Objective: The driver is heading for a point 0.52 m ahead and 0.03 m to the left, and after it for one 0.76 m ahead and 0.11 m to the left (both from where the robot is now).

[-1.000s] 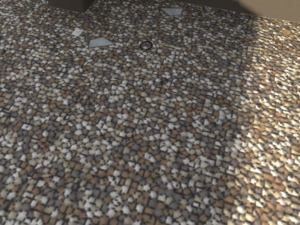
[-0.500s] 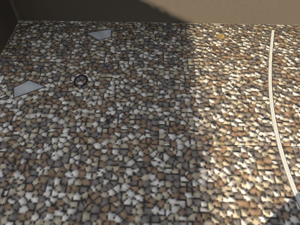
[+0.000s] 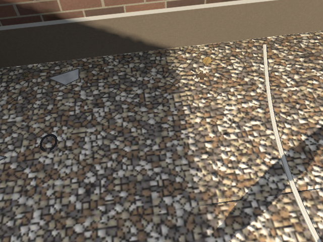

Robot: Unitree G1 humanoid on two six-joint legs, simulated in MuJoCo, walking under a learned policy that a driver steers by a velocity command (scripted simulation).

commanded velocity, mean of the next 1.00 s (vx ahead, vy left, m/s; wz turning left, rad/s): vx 0.50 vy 0.00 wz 0.03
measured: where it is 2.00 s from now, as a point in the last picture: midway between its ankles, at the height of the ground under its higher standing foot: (192, 175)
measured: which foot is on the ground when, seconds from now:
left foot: up 0.00-0.08, down 0.10-0.66, up 0.68-1.00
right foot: down 0.00-0.12, up 0.14-0.62, down 0.64-1.00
